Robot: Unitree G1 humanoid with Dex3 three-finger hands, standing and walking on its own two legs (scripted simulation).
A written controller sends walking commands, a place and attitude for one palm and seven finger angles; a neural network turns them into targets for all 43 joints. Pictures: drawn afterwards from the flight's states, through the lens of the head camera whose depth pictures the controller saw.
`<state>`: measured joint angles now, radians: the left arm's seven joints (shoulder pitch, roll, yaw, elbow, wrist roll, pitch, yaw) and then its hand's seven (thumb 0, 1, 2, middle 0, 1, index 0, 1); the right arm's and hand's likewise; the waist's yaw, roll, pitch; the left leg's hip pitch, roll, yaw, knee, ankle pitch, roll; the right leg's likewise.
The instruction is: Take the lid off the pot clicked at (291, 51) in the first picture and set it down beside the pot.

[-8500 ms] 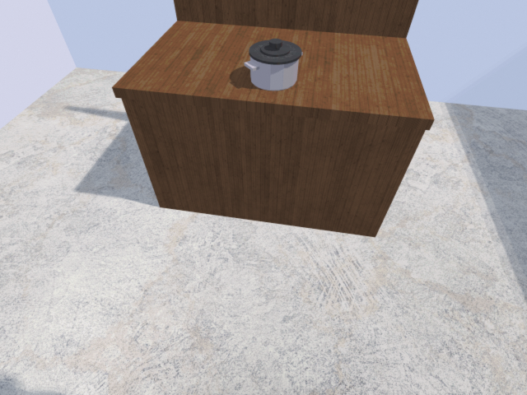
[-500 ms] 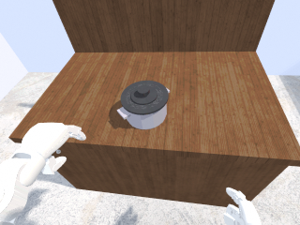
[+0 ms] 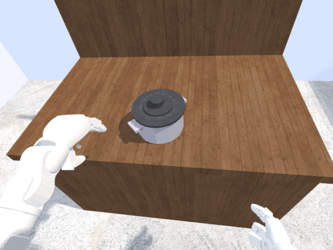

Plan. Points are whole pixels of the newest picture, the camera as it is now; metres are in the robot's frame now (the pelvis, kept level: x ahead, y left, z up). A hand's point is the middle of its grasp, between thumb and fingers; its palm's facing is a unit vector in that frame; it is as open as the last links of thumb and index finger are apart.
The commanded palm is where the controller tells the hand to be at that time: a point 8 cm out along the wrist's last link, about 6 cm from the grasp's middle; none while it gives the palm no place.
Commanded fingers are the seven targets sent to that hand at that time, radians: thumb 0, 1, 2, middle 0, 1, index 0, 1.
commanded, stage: move the open hand above the knob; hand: left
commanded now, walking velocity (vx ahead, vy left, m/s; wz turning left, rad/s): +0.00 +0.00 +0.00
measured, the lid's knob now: (157, 100) +0.55 +0.09 +0.04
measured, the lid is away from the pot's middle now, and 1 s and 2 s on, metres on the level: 0.00 0.00 0.00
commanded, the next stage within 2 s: none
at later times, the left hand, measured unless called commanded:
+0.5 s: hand (107, 124) +0.38 +0.19 +0.11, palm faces -0.23 -0.03 -0.97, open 10.1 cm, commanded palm +0.37 +0.18 +0.17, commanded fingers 0.00 -0.28 1.39 -0.83 -0.08 -0.83 -0.08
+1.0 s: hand (134, 105) +0.45 +0.13 +0.11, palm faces -0.27 -0.01 -0.96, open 10.1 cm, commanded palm +0.45 +0.13 +0.17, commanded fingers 0.00 -0.28 1.39 -0.83 -0.08 -0.83 -0.08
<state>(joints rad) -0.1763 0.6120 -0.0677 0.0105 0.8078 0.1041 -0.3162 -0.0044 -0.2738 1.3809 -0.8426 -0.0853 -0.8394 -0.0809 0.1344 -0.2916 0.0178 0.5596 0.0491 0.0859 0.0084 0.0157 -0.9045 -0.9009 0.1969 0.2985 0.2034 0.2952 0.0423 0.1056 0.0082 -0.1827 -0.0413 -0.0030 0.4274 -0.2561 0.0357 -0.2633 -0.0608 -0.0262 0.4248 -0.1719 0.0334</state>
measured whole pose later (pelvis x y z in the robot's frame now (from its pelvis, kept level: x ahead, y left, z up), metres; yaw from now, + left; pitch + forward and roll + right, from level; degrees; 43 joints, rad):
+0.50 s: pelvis +0.01 +0.00 +0.00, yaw +0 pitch +3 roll +0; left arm -0.43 0.53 -0.19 0.19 0.85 0.15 -0.31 0.00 -0.27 1.39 -0.84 -0.08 -0.84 -0.08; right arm 0.15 -0.29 0.01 0.58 0.07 0.12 0.02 0.02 -0.91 -0.90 0.20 0.30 0.20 0.30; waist 0.01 0.10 -0.01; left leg -0.21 -0.04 0.00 0.44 -0.28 0.03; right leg -0.31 -0.06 -0.02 0.46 -0.21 0.03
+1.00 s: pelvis +0.02 +0.00 -0.01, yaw +0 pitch +5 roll +1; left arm -0.80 0.40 -0.31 0.61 0.88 0.22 -0.27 0.00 -0.27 1.39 -0.84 -0.08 -0.84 -0.08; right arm 0.17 -0.28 0.02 0.63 0.08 0.15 0.01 0.01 -0.91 -0.90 0.20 0.30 0.20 0.30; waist -0.03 0.09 -0.04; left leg -0.28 -0.05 0.01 0.48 -0.30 0.03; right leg -0.38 -0.06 -0.02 0.52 -0.23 0.03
